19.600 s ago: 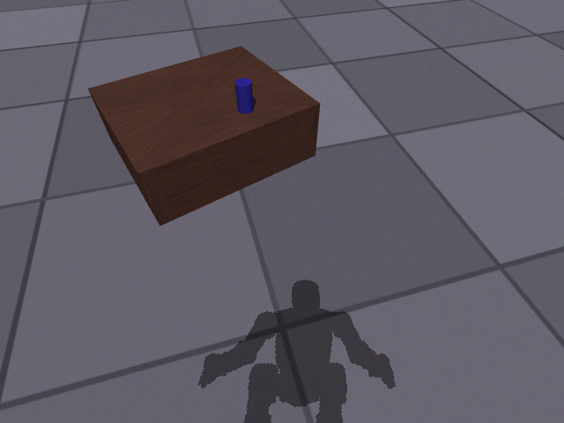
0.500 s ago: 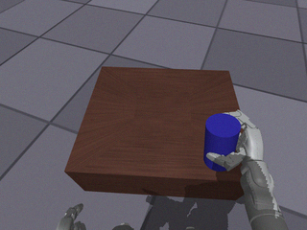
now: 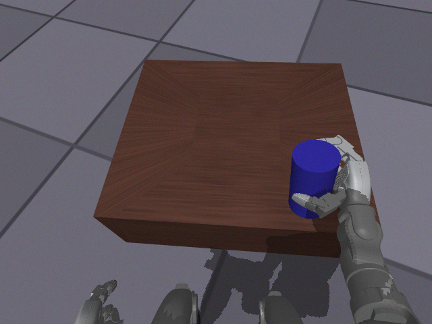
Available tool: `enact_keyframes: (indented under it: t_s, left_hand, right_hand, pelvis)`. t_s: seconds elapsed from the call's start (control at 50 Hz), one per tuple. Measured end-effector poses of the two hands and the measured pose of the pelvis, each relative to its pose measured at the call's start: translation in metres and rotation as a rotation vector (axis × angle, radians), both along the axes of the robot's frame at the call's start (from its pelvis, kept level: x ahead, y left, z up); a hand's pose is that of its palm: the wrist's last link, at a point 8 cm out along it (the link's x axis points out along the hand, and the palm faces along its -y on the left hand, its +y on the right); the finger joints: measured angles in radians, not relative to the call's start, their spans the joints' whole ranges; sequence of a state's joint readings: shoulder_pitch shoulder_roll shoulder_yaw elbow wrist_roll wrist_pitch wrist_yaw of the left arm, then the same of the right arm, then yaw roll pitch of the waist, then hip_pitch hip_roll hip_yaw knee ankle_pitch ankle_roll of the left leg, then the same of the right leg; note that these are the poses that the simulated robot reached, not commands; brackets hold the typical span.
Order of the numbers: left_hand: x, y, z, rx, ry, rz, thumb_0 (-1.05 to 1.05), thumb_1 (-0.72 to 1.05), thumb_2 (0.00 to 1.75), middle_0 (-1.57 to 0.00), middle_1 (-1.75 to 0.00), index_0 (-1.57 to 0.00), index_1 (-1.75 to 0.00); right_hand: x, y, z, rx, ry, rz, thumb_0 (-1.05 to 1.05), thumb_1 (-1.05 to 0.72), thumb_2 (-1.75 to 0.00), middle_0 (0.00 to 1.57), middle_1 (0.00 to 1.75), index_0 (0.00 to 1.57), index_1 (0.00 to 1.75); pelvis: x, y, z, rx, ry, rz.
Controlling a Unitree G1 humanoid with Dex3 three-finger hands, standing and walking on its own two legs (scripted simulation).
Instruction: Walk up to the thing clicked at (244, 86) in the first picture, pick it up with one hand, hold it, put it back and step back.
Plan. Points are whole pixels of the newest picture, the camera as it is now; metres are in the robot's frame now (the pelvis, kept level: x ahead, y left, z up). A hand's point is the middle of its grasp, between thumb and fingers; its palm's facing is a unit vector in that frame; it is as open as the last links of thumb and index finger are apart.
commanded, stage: crouch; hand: right
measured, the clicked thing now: (311, 181) +0.37 -0.15 +0.01
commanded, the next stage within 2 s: lower in 1.06 s
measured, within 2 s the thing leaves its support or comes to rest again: neither
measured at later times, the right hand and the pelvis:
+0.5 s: hand (291, 172) +0.46 -0.15 -0.11, palm faces +0.08 +1.00 -0.01, open 11.4 cm; pelvis -0.04 +0.00 -0.13, yaw +0 degrees
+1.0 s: hand (287, 167) +0.51 -0.16 -0.17, palm faces +0.08 +1.00 -0.02, open 11.4 cm; pelvis -0.05 +0.00 -0.19, yaw +1 degrees
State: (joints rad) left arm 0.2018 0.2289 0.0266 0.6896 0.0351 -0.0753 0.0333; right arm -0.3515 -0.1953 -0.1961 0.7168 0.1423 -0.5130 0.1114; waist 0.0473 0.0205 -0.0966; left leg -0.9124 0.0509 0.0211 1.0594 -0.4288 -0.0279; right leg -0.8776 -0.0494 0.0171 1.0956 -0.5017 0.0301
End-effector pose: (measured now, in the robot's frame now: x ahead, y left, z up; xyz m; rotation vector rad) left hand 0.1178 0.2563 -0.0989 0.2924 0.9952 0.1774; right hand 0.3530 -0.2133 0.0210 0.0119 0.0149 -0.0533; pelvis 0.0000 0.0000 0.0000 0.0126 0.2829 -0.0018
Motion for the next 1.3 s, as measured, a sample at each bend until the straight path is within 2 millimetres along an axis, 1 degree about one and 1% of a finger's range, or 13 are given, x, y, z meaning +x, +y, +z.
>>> enact_keyframes:
  t_s: [0.1, 0.16, 0.22, 0.34, 0.46, 0.64, 0.76, 0.88, 1.06, 1.22, 1.3]
  left_hand:
    - [-0.019, 0.008, -0.035, 0.022, 0.066, 0.004, 0.01, 0.90, 0.90, -0.20, -0.31, -0.20, -0.30]
    - [-0.033, 0.010, -0.058, 0.025, 0.115, 0.014, 0.01, 0.90, 0.90, -0.20, -0.31, -0.20, -0.30]
    - [-0.048, 0.010, -0.081, 0.016, 0.168, 0.025, 0.01, 0.90, 0.91, -0.20, -0.31, -0.20, -0.30]
    - [-0.072, 0.005, -0.118, -0.024, 0.247, 0.041, 0.01, 0.90, 0.91, -0.20, -0.31, -0.20, -0.31]
    - [-0.089, 0.001, -0.143, -0.043, 0.277, 0.047, 0.01, 0.90, 0.91, -0.20, -0.31, -0.20, -0.30]
    - [-0.107, 0.009, -0.167, -0.013, 0.301, 0.057, 0.01, 0.91, 0.90, -0.20, -0.31, -0.20, -0.30]
    - [-0.119, 0.015, -0.177, 0.014, 0.337, 0.067, 0.00, 0.91, 0.91, -0.20, -0.31, -0.20, -0.30]
    - [-0.128, 0.018, -0.186, 0.030, 0.376, 0.075, 0.00, 0.91, 0.91, -0.20, -0.31, -0.20, -0.30]
    - [-0.133, 0.015, -0.199, 0.031, 0.401, 0.079, 0.00, 0.91, 0.91, -0.20, -0.31, -0.20, -0.30]
    - [-0.136, 0.012, -0.212, 0.030, 0.412, 0.080, 0.00, 0.91, 0.91, -0.20, -0.31, -0.20, -0.30]
    - [-0.139, 0.012, -0.219, 0.032, 0.421, 0.077, 0.00, 0.90, 0.91, -0.20, -0.30, -0.19, -0.30]
  right_hand:
    - [0.028, 0.001, -0.039, -0.015, -0.022, 0.017, 0.03, 0.58, -1.02, 0.79, 1.09, 0.69, 1.02]
    - [0.044, 0.000, -0.060, -0.018, -0.032, 0.020, 0.03, 0.58, -1.02, 0.79, 1.09, 0.68, 1.02]
    - [0.056, 0.000, -0.079, -0.017, -0.034, 0.011, 0.03, 0.58, -1.02, 0.78, 1.09, 0.68, 1.02]
    - [0.069, 0.006, -0.110, -0.023, -0.021, 0.002, 0.03, 0.57, -1.02, 0.78, 1.10, 0.68, 1.02]
    - [0.079, 0.009, -0.130, -0.021, -0.022, -0.020, 0.03, 0.57, -1.02, 0.78, 1.10, 0.67, 1.02]
    - [0.099, 0.009, -0.152, -0.040, -0.017, -0.025, 0.03, 0.57, -1.02, 0.77, 1.10, 0.67, 1.03]
    - [0.110, 0.006, -0.168, -0.038, -0.005, -0.028, 0.03, 0.57, -1.02, 0.77, 1.11, 0.67, 1.03]
    - [0.120, 0.005, -0.179, -0.037, -0.005, -0.022, 0.03, 0.57, -1.02, 0.77, 1.11, 0.67, 1.03]
    - [0.129, 0.004, -0.196, -0.033, 0.011, -0.019, 0.03, 0.57, -1.03, 0.77, 1.11, 0.66, 1.04]
    - [0.136, 0.004, -0.204, -0.035, 0.001, -0.023, 0.03, 0.58, -1.03, 0.77, 1.12, 0.66, 1.04]
    - [0.139, 0.005, -0.214, -0.033, 0.019, -0.020, 0.03, 0.58, -1.03, 0.77, 1.12, 0.66, 1.05]
  pelvis:
    - [-0.006, 0.000, -0.034, 0.001, 0.102, 0.005]
    - [-0.009, -0.001, -0.055, 0.002, 0.151, 0.006]
    - [-0.012, -0.001, -0.074, 0.003, 0.188, 0.006]
    - [-0.022, -0.002, -0.102, 0.004, 0.235, 0.005]
    - [-0.034, -0.001, -0.125, 0.006, 0.263, 0.004]
    - [-0.046, 0.000, -0.154, 0.013, 0.302, 0.005]
    - [-0.048, 0.000, -0.168, 0.017, 0.323, 0.005]
    - [-0.048, -0.001, -0.179, 0.022, 0.338, 0.005]
    - [-0.048, -0.004, -0.193, 0.027, 0.350, 0.005]
    - [-0.051, -0.006, -0.206, 0.029, 0.355, 0.003]
    - [-0.052, -0.007, -0.214, 0.031, 0.363, 0.002]
